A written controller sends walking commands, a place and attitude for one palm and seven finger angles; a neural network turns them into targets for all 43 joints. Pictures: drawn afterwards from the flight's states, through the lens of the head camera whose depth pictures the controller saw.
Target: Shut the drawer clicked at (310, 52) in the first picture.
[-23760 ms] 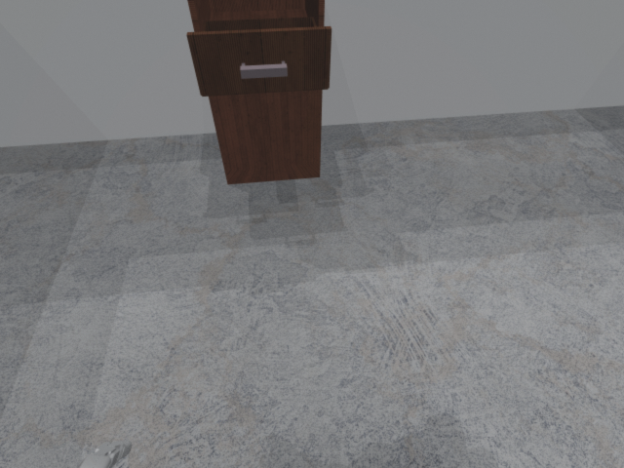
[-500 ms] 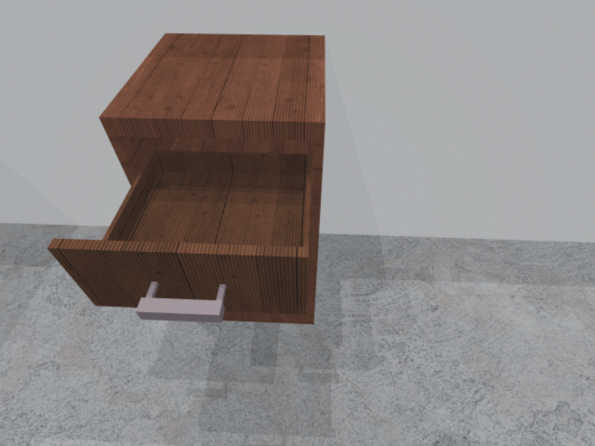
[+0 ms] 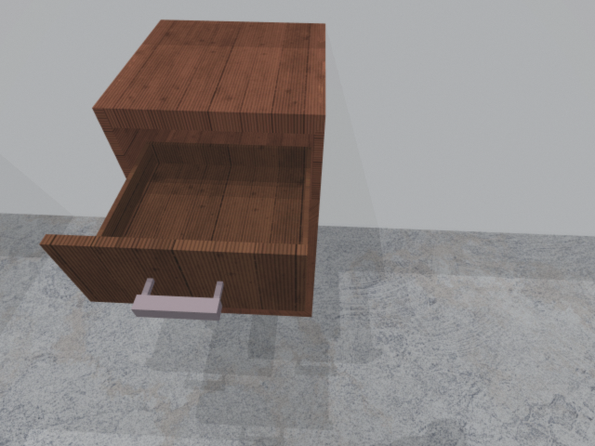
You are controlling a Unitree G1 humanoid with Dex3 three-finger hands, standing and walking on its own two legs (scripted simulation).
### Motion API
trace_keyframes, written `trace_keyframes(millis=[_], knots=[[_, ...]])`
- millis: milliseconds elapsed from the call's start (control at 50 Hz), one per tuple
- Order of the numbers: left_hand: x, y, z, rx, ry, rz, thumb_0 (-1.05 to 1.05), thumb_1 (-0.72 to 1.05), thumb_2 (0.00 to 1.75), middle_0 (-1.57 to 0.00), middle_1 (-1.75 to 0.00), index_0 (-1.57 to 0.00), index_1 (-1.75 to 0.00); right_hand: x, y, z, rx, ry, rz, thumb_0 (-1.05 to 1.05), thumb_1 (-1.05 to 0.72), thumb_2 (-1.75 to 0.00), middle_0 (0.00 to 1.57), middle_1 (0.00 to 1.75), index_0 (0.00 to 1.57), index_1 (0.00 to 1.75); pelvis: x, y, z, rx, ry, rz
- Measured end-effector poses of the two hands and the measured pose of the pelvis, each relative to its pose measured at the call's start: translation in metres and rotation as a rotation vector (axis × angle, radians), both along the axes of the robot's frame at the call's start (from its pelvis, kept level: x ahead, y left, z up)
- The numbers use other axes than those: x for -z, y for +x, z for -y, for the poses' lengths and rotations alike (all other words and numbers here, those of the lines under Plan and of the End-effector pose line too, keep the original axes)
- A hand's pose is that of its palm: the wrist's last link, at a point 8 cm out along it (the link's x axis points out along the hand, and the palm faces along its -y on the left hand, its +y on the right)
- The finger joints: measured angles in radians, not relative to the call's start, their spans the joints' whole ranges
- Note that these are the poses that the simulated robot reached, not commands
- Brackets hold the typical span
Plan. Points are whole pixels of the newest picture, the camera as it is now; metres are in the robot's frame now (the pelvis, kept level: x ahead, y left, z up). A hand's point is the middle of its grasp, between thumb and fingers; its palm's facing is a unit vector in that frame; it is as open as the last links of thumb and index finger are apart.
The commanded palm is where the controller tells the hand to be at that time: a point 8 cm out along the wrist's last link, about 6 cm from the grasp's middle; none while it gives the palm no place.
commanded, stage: look again from close up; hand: left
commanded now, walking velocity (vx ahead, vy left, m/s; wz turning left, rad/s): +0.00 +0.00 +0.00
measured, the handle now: (181, 296) +0.34 +0.22 -0.05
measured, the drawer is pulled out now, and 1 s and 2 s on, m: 0.30 0.30 0.30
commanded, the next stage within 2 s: raise the hand and make a fist in 0.28 s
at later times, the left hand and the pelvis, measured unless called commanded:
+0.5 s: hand out of the picture +0.02 +0.17 -0.13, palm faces +0.01 -0.96 -0.26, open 16.8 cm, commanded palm +0.10 +0.21 -0.06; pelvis +0.00 +0.00 -0.01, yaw +1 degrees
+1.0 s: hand out of the picture +0.12 +0.17 -0.03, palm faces +0.17 -0.98 -0.08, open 9.8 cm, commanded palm +0.11 +0.21 -0.02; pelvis -0.01 -0.02 -0.08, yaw +6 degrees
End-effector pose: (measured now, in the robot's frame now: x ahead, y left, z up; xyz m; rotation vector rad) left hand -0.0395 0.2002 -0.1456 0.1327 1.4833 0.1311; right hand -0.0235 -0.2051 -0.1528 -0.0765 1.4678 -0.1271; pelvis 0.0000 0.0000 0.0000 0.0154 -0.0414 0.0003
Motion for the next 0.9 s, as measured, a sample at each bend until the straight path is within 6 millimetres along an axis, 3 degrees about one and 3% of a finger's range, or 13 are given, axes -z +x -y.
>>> trace_keyframes(millis=[140, 420, 520, 640, 700, 740, 780, 860, 900], knots=[[0.002, -0.001, 0.008, -0.02, -0.014, 0.006, -0.02, -0.49, 0.3, -0.15, -0.3, -0.15, -0.3, 0.0, 0.01, -0.002, 0.003, -0.001, 0.033, 0.0, -0.91, -0.9, 0.2, 0.29, 0.2, 0.3, 0.0, 0.002, 0.002, 0.002, -0.002, 0.0], [-0.006, 0.008, -0.006, 0.036, 0.031, 0.029, -0.03, -0.5, 0.3, -0.15, -0.3, -0.15, -0.3, 0.002, 0.002, -0.001, 0.015, 0.006, 0.039, 0.0, -0.91, -0.9, 0.2, 0.3, 0.2, 0.3, 0.002, 0.002, 0.004, 0.004, -0.005, -0.009], [-0.056, 0.066, -0.018, 0.06, 0.104, 0.44, -0.16, -0.62, 0.24, -0.18, -0.32, -0.18, -0.33, -0.008, 0.047, 0.027, 0.004, -0.086, 0.376, 0.02, -0.92, -0.9, 0.2, 0.3, 0.2, 0.3, 0.008, 0.005, 0.002, -0.021, -0.004, -0.014], [-0.128, 0.179, -0.004, 0.025, 0.042, 1.087, -0.1, -0.47, 0.3, -0.26, -0.41, -0.26, -0.42, -0.041, 0.14, 0.057, -0.104, -0.182, 0.757, 0.02, -0.92, -0.9, 0.2, 0.3, 0.2, 0.3, 0.021, -0.004, 0.005, -0.058, -0.004, -0.065], [-0.148, 0.214, 0.008, 0.017, -0.059, 1.372, -0.06, -0.37, 0.34, -0.31, -0.47, -0.31, -0.47, -0.067, 0.184, 0.063, -0.171, -0.205, 0.914, 0.02, -0.92, -0.9, 0.2, 0.29, 0.2, 0.3, 0.031, -0.007, 0.01, -0.055, -0.001, -0.119], [-0.147, 0.218, 0.012, 0.027, -0.118, 1.494, -0.04, -0.3, 0.37, -0.35, -0.5, -0.35, -0.51, -0.08, 0.209, 0.063, -0.222, -0.208, 0.99, 0.01, -0.91, -0.9, 0.2, 0.29, 0.2, 0.3, 0.041, -0.007, 0.015, -0.053, -0.003, -0.154], [-0.134, 0.21, 0.013, 0.071, -0.13, 1.52, -0.03, -0.24, 0.4, -0.39, -0.55, -0.39, -0.55, -0.087, 0.231, 0.061, -0.263, -0.2, 1.044, 0.01, -0.91, -0.9, 0.2, 0.29, 0.2, 0.3, 0.051, -0.007, 0.018, -0.053, -0.008, -0.179], [-0.102, 0.17, 0.006, 0.121, -0.113, 1.356, -0.01, -0.14, 0.45, -0.47, -0.63, -0.47, -0.64, -0.086, 0.265, 0.046, -0.315, -0.157, 1.092, 0.01, -0.91, -0.9, 0.19, 0.29, 0.2, 0.3, 0.066, -0.005, 0.021, -0.061, -0.018, -0.21], [-0.097, 0.149, -0.003, 0.099, -0.077, 1.294, -0.01, -0.09, 0.47, -0.51, -0.67, -0.52, -0.68, -0.079, 0.275, 0.034, -0.334, -0.128, 1.095, 0.01, -0.91, -0.9, 0.19, 0.29, 0.2, 0.3, 0.071, -0.004, 0.022, -0.071, -0.027, -0.22]])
